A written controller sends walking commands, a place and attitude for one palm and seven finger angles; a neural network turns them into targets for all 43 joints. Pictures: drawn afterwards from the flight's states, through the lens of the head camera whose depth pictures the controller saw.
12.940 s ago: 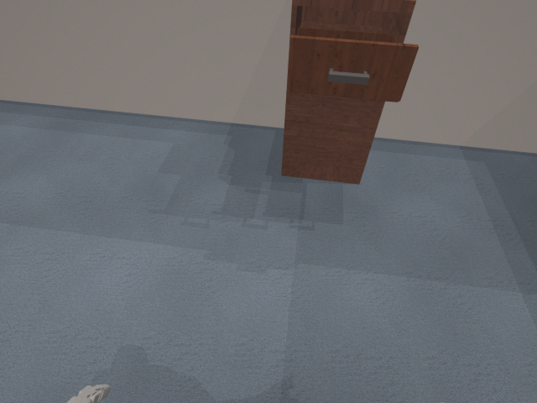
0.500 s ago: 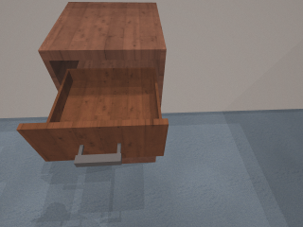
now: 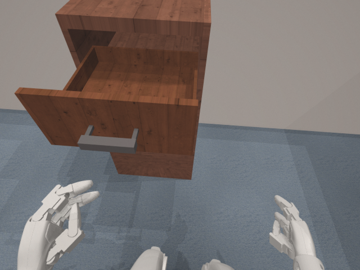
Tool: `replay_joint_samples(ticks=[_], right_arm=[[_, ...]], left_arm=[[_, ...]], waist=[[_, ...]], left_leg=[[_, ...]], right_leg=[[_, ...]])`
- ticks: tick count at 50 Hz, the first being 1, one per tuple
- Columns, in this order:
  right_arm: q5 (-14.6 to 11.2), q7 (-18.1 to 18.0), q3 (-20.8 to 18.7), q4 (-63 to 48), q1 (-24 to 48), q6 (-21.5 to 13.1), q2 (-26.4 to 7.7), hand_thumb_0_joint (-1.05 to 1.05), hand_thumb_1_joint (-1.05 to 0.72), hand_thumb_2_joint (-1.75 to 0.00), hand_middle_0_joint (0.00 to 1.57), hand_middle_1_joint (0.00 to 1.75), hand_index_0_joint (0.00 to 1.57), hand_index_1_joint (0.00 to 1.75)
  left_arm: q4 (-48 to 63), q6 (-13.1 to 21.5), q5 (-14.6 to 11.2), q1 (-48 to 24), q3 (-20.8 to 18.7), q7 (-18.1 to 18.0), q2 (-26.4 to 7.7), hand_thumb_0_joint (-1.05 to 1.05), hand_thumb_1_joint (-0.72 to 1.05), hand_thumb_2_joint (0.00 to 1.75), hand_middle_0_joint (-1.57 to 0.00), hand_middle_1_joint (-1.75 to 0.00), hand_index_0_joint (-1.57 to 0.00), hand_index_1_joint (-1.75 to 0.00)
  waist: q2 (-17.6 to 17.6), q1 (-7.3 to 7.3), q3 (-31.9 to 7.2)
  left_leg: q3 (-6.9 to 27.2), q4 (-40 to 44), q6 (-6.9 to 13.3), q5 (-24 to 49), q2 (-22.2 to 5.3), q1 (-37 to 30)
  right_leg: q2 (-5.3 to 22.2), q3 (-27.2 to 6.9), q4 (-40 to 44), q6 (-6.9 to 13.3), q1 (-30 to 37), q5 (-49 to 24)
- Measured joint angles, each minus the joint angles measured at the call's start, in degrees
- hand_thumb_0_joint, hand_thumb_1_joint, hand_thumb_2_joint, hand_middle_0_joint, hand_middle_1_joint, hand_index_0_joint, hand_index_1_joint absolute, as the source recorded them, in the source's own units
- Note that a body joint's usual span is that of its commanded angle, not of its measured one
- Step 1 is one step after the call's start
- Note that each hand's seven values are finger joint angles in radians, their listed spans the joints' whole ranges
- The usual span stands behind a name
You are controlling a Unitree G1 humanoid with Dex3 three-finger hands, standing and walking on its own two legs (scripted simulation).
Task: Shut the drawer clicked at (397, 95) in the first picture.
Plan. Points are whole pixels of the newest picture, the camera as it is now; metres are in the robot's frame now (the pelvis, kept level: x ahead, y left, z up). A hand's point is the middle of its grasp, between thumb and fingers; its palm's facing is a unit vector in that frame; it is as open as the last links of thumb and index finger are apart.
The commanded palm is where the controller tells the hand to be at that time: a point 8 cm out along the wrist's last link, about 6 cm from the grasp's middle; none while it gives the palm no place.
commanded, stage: raise the hand and make a fist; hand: left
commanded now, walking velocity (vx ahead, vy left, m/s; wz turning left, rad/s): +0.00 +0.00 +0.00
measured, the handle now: (110, 137) +0.37 +0.21 +0.08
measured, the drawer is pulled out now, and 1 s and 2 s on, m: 0.29 0.29 0.29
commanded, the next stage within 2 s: bring the fist close to the handle in 1.40 s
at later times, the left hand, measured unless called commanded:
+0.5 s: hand (80, 218) +0.18 +0.19 +0.12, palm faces +0.03 -1.00 -0.03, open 3.3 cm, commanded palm +0.13 +0.24 +0.13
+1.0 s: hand (74, 203) +0.18 +0.18 +0.17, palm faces +0.02 -1.00 +0.01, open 3.2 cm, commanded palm +0.13 +0.22 +0.18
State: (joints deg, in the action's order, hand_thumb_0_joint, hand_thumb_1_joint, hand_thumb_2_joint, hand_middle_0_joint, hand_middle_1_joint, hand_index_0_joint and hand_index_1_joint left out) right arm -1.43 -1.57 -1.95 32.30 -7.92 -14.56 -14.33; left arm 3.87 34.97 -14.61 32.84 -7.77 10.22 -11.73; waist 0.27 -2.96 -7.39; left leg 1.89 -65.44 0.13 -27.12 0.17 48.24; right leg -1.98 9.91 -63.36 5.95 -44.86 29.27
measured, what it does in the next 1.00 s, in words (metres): shifts its weight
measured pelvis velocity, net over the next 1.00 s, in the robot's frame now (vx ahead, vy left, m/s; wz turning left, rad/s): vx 0.04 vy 0.07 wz -0.05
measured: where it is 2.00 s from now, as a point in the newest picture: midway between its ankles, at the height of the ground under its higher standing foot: outside the picture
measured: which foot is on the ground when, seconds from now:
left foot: down 0.00-1.00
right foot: down 0.00-1.00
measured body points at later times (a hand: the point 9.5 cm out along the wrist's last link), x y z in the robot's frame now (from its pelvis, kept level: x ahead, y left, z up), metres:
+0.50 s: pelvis +0.04 +0.02 +0.04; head +0.08 +0.01 +0.48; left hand +0.17 +0.24 +0.12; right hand +0.22 -0.24 -0.03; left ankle +0.06 +0.12 -0.65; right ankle +0.04 -0.05 -0.65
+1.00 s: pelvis +0.04 +0.07 +0.03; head +0.02 +0.06 +0.48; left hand +0.17 +0.23 +0.17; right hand +0.23 -0.14 -0.01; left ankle +0.05 +0.12 -0.65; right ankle +0.04 -0.05 -0.65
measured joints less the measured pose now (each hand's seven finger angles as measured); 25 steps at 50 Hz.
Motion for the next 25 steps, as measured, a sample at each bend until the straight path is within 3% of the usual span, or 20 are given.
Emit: replay_joint_samples(ticks=[3,7,10,13,17,25], right_arm=[[-0.9,-0.8,1.9,-0.6,-0.3,0.8,1.3,0.01,-0.91,-0.9,0.2,0.3,0.2,0.3],[-1.5,-1.5,3.8,-1.2,-2.8,2.3,2.9,0.01,-0.9,-0.9,0.2,0.3,0.21,0.3],[-1.3,-1.7,3.5,-0.6,-4.9,3.4,3.5,0.01,-0.9,-0.9,0.2,0.3,0.21,0.3],[-1.2,-1.6,2.2,0.5,-6.2,4.1,3.4,0.01,-0.9,-0.9,0.2,0.3,0.21,0.3],[-1.2,-1.1,0.3,1.6,-6.9,4.1,2.0,0.02,-0.9,-0.9,0.2,0.3,0.21,0.3],[-1.4,-1.1,-1.5,0.4,-5.8,0.7,-0.1,0.02,-0.91,-0.9,0.2,0.3,0.2,0.3]], left_arm=[[0.3,-5.8,-1.7,-3.2,-0.5,2.8,-1.0,0.01,0.9,0.9,-0.59,-0.72,-0.58,-0.72],[0.9,-15.6,-1.8,-4.2,0.2,5.6,-2.0,0.01,0.9,0.9,-0.66,-0.81,-0.66,-0.8],[2.5,-18.9,-1.8,-1.9,-0.7,4.8,-1.6,0.01,0.9,0.9,-0.73,-0.87,-0.73,-0.87],[4.4,-18.1,-2.3,1.7,-2.6,3.0,-0.2,0.01,0.9,0.9,-0.79,-0.94,-0.79,-0.93],[6.7,-14.3,-2.5,7.0,-4.0,2.8,0.9,0.01,0.9,0.9,-0.86,-1.02,-0.86,-1.02],[12.7,-9.2,-2.4,14.7,1.6,4.7,2.5,0.01,0.9,0.9,-1.02,-1.19,-1.02,-1.19]], waist=[[1.1,0.37,0.3],[1.7,1.82,-0.3],[1.5,2.79,-0.8],[1.1,2.88,-0.7],[0.7,2.29,-0.2],[1.5,1.67,0.3]], left_leg=[[0.7,0.6,-0.1,-0.1,-0.2,-0.9],[0.3,4.4,-0.3,0.5,-0.2,-3.9],[-0.7,7.6,-0.6,1.0,-0.2,-6.8],[-1.2,10.0,-0.6,1.1,0.0,-9.3],[-1.2,11.8,-0.2,1.1,0.5,-10.8],[-1.4,11.7,1.5,1.3,1.4,-10.4]], right_leg=[[-0.3,0.5,0.9,-0.3,1.1,0.1],[-0.5,-0.1,4.2,-0.8,3.7,-0.6],[-0.7,-1.3,6.7,-0.8,5.9,-1.1],[-0.9,-2.7,8.6,-1.1,7.8,-1.4],[-1.0,-3.9,10.1,-1.7,8.9,-1.9],[-0.2,-4.0,11.2,-2.0,9.2,-2.6]])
